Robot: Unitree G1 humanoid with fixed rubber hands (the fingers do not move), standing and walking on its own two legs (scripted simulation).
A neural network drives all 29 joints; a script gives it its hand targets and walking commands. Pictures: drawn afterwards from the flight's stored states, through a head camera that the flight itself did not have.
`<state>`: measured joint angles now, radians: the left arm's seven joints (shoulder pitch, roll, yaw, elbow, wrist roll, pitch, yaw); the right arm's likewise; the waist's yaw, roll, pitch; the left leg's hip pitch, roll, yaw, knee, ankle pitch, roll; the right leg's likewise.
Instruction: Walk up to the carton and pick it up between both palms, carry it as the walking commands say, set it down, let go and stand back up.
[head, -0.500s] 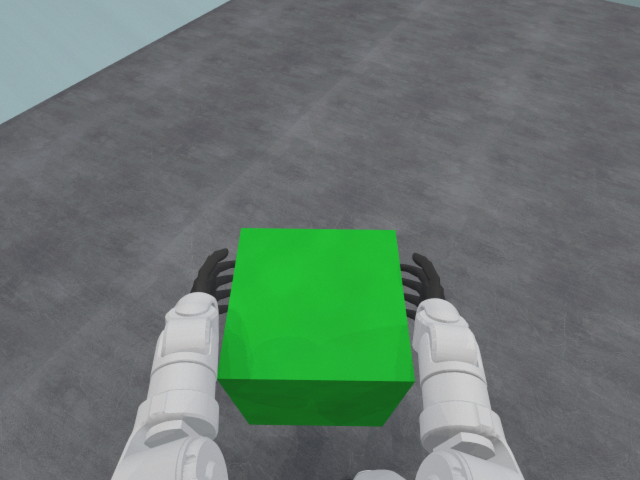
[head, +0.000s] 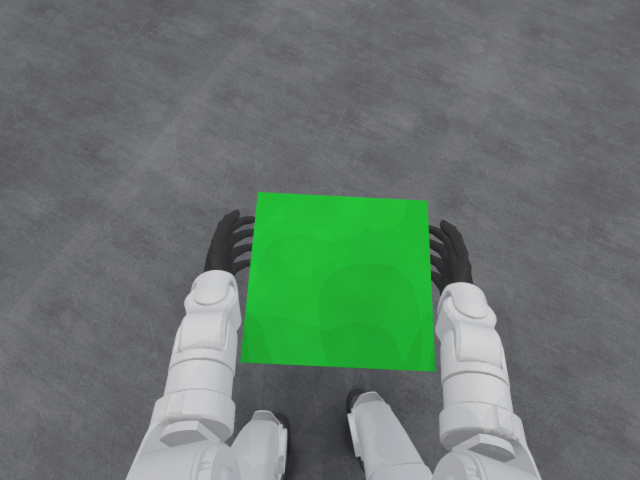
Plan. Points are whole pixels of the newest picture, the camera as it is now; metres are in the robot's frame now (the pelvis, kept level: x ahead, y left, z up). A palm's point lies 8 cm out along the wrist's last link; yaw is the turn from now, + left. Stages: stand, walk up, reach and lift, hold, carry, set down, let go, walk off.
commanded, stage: set down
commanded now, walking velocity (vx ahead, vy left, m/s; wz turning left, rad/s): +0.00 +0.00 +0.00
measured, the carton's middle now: (334, 294) +0.34 -0.05 -0.13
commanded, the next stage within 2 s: none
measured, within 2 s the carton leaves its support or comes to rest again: neither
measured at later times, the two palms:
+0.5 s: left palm (236, 267) +0.40 +0.10 -0.14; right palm (433, 277) +0.36 -0.20 -0.15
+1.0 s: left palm (247, 267) +0.43 +0.09 -0.23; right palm (418, 278) +0.38 -0.20 -0.23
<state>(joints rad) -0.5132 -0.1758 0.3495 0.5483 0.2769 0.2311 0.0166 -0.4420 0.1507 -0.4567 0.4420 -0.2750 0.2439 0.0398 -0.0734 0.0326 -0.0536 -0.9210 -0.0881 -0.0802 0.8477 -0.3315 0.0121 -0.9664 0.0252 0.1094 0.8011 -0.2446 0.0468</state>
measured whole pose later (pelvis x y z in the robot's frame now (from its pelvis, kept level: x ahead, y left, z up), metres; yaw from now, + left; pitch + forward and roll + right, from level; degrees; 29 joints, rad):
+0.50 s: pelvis -0.02 -0.02 -0.08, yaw +1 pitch +36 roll +1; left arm -0.70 -0.09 0.40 0.65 0.25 0.23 -0.01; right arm -0.60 0.15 -0.47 0.49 -0.25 0.26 -0.03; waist -0.06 0.04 -0.18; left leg -1.39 -0.10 -0.09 1.21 -0.44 -0.02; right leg -1.44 0.07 0.10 1.17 -0.35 0.03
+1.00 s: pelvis -0.03 -0.01 -0.15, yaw +2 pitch +42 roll +1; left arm -0.88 -0.03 0.38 0.76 0.21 0.23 0.04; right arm -0.77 0.08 -0.50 0.59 -0.21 0.26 -0.04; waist -0.08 0.05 -0.20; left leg -1.72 -0.14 -0.08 1.52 -0.53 -0.03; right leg -1.77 0.08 0.11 1.48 -0.44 0.06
